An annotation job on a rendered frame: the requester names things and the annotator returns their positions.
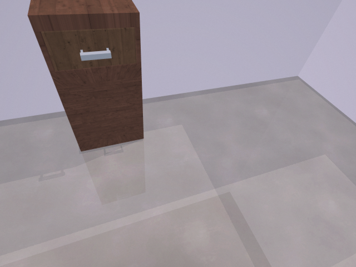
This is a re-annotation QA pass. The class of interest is handle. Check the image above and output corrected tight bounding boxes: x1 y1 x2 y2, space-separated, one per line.
80 48 112 61

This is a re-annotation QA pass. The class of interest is drawer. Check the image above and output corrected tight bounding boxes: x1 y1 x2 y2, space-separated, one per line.
41 27 137 71

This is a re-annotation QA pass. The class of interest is cabinet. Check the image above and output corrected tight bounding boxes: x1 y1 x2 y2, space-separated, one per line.
28 0 144 151

